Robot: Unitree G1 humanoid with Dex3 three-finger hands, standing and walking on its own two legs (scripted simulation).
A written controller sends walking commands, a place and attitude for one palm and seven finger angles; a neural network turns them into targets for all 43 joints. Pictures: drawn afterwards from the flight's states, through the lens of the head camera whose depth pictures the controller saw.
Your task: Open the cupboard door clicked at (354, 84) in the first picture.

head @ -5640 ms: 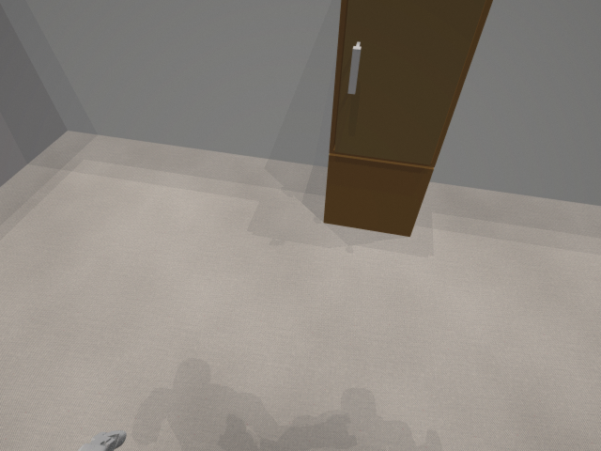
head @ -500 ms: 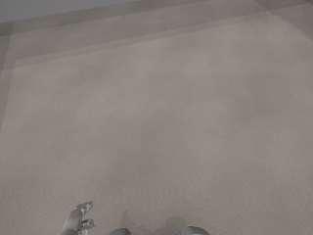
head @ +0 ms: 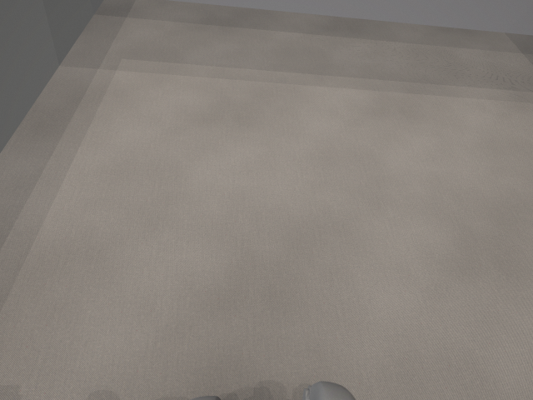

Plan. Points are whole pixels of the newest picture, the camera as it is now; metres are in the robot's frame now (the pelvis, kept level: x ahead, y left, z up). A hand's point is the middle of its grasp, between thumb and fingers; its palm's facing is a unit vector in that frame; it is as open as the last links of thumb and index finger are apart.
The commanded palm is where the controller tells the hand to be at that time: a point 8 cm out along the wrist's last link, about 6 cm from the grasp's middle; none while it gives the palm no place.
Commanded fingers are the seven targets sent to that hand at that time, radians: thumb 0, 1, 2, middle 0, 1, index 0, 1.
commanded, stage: turn to face it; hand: left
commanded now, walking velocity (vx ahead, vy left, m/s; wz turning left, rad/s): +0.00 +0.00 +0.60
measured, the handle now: out of the picture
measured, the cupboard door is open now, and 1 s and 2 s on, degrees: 0 0 0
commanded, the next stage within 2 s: none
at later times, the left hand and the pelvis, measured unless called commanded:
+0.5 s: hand out of the picture +0.04 +0.16 -0.14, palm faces +0.30 -0.92 -0.27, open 7.4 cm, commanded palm none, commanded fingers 0.00 0.90 0.90 -0.20 -0.30 -0.20 -0.30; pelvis -0.03 -0.07 +0.00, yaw +17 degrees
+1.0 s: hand out of the picture -0.16 +0.15 -0.18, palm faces +0.62 -0.74 -0.26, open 7.4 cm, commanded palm none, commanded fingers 0.00 0.90 0.90 -0.20 -0.30 -0.20 -0.30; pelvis -0.06 -0.05 -0.01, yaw +37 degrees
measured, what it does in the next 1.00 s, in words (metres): steps on the spot, turning left: right foot, then left foot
